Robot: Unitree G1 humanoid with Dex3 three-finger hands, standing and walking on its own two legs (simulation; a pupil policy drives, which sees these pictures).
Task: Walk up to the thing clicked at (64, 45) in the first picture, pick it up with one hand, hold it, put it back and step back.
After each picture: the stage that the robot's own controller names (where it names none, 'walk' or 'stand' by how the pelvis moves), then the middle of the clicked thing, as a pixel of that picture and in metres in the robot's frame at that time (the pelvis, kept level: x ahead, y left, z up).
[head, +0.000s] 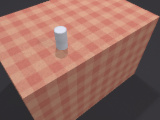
stand; (61, 38) +0.70 +0.14 -0.06
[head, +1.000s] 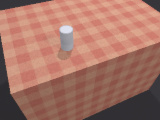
sink last; (66, 38) +0.66 +0.12 -0.03
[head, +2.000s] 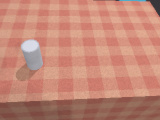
rise first; (32, 55) +0.48 +0.22 -0.02
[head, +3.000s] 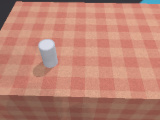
stand; (48, 53) +0.52 +0.17 -0.03
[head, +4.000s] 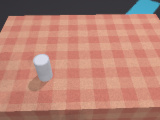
stand; (43, 68) +0.49 +0.19 -0.06
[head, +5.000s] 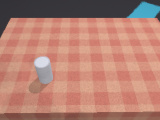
stand; (44, 70) +0.48 +0.19 -0.06
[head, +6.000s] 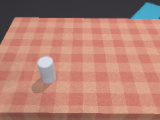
stand; (47, 70) +0.48 +0.18 -0.06
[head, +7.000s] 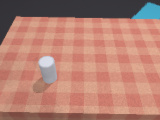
stand; (48, 70) +0.48 +0.17 -0.06
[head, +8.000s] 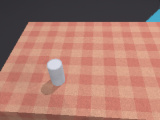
rise first; (56, 72) +0.48 +0.17 -0.06
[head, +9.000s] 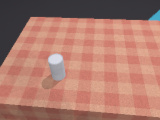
go down; (57, 67) +0.50 +0.17 -0.06
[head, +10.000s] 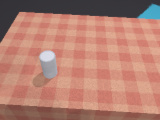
go down; (48, 64) +0.50 +0.16 -0.05
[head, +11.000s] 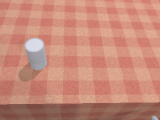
go down; (36, 54) +0.49 +0.16 -0.01
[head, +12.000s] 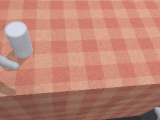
close in; (20, 40) +0.50 +0.17 +0.02
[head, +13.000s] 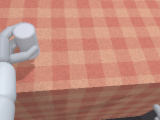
close; (27, 42) +0.50 +0.15 +0.03
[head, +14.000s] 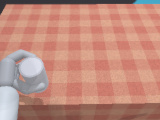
lift; (35, 75) +0.35 +0.15 +0.08
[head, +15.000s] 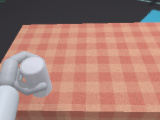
lift; (37, 77) +0.32 +0.15 +0.14
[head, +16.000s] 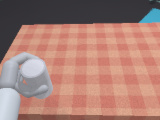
hold; (38, 79) +0.31 +0.14 +0.13
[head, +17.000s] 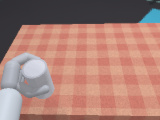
hold; (39, 79) +0.31 +0.14 +0.13
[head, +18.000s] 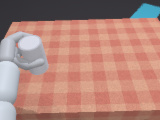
crouch; (34, 55) +0.40 +0.15 +0.15
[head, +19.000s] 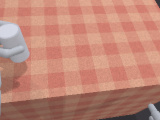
lower; (14, 43) +0.48 +0.17 +0.04
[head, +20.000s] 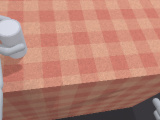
lower; (13, 40) +0.49 +0.16 +0.04
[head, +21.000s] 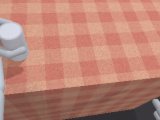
lower; (14, 42) +0.48 +0.16 +0.03
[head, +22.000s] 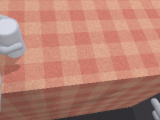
lower; (11, 39) +0.49 +0.16 +0.04
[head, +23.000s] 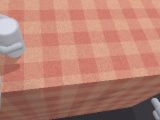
rest; (11, 38) +0.49 +0.16 +0.04
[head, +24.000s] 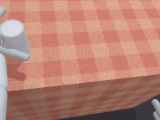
withdraw; (16, 40) +0.49 +0.15 +0.04
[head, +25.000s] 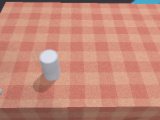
sink last; (50, 65) +0.45 +0.13 -0.01
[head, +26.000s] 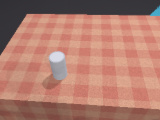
stand; (58, 66) +0.49 +0.15 -0.01
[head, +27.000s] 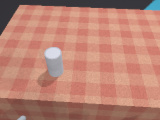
stand; (54, 62) +0.48 +0.14 -0.01
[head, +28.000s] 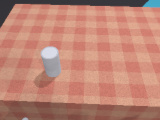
stand; (51, 62) +0.47 +0.15 +0.00
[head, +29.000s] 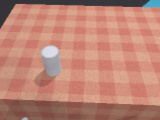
stand; (52, 61) +0.47 +0.15 +0.01
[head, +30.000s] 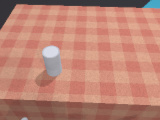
stand; (52, 61) +0.47 +0.15 +0.01
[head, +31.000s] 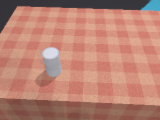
stand; (52, 62) +0.48 +0.15 -0.01
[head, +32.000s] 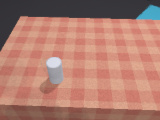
walk; (55, 70) +0.48 +0.14 -0.06
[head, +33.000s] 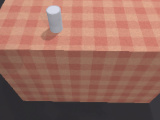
walk; (55, 19) +0.69 +0.17 -0.03
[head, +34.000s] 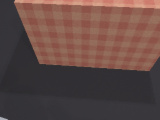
walk; out of the picture +1.04 +0.10 -0.02
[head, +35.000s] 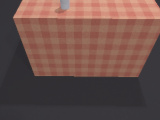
stand; out of the picture +1.10 +0.15 -0.05
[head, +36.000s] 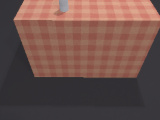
stand; (63, 2) +1.11 +0.16 -0.06
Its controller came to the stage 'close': yes
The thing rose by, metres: 0.22
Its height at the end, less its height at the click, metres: +0.00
